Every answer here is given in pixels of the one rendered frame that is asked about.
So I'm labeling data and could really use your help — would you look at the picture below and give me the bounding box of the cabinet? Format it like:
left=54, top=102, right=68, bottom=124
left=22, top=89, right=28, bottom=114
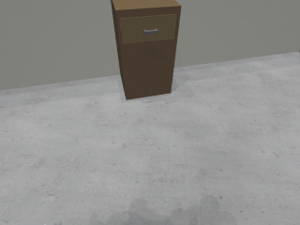
left=111, top=0, right=182, bottom=100

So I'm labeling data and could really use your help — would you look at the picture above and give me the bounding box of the drawer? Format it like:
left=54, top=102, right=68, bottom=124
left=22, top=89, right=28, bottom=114
left=119, top=14, right=177, bottom=43

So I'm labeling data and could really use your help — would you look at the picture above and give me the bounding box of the handle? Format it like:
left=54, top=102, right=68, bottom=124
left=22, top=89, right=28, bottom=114
left=143, top=28, right=158, bottom=35

